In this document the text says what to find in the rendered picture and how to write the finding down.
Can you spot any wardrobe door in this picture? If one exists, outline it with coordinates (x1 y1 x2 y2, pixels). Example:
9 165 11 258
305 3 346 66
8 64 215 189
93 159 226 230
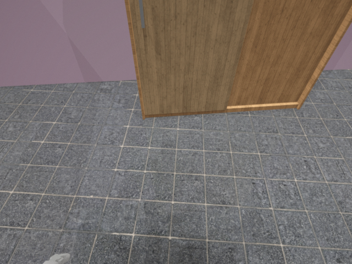
227 0 352 106
129 0 254 115

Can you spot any robot left hand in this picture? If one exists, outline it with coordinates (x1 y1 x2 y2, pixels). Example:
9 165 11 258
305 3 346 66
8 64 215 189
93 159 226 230
43 253 70 264

